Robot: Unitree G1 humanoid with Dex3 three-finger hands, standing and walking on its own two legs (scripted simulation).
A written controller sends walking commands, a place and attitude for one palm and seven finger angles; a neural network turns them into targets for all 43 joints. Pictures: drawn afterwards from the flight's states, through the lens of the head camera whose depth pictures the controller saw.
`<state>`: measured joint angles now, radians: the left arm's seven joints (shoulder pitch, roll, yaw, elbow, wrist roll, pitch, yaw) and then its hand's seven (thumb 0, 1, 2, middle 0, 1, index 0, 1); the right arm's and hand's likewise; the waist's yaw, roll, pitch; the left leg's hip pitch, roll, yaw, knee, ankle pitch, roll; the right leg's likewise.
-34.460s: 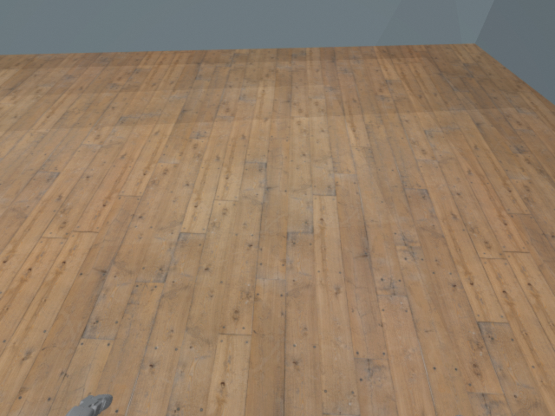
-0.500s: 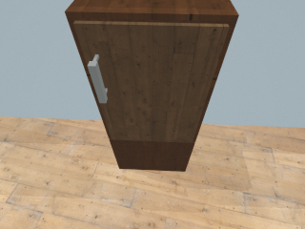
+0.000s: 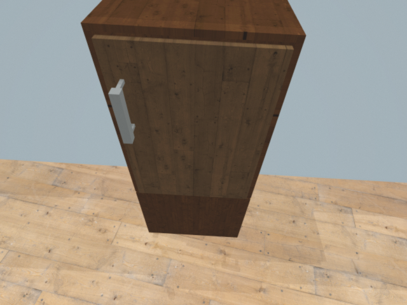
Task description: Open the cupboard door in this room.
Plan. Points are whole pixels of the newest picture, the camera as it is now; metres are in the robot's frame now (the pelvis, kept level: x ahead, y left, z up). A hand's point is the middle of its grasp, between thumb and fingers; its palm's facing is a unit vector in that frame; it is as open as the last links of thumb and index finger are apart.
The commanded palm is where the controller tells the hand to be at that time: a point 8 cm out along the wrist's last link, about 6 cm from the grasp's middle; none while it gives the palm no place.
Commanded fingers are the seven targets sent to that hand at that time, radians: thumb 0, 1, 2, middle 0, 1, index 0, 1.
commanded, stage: look again from close up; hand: left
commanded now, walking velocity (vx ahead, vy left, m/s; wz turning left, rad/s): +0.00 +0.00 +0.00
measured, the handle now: (125, 112) +0.52 +0.23 +0.07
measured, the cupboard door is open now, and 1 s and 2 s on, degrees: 0 0 0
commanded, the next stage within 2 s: raise the hand with hooked fingers in 0.58 s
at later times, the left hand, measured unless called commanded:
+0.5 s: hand out of the picture +0.02 +0.23 -0.18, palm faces +0.00 -0.97 -0.22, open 7.3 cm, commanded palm none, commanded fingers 0.00 0.90 0.90 -0.20 -0.30 -0.20 -0.30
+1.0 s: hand (91, 262) +0.19 +0.22 -0.01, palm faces +0.05 -1.00 -0.06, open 8.0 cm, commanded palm +0.12 +0.29 -0.04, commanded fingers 0.00 0.50 0.73 -0.23 -0.56 -0.23 -0.56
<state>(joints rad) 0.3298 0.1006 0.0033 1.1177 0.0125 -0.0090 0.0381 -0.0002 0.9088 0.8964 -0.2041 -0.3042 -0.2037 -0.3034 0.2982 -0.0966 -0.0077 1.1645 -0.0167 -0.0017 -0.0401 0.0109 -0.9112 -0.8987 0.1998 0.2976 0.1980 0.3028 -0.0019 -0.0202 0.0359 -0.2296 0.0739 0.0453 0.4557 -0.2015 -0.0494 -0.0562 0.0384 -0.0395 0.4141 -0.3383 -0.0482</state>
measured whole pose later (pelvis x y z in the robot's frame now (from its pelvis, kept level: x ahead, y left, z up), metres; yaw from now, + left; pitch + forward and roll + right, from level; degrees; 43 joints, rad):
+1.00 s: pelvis -0.04 +0.02 -0.05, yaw +0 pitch +9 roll +1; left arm 0.29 0.22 0.21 0.23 -0.23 -0.47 -0.25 0.00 0.72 0.82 -0.22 -0.42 -0.21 -0.42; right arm 0.17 -0.22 -0.04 0.65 0.01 -0.22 -0.02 0.01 -0.90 -0.90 0.20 0.30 0.20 0.30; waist -0.03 -0.02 -0.13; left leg -0.69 0.02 0.05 0.86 -0.33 0.01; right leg -0.56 -0.01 -0.03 0.91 -0.51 -0.02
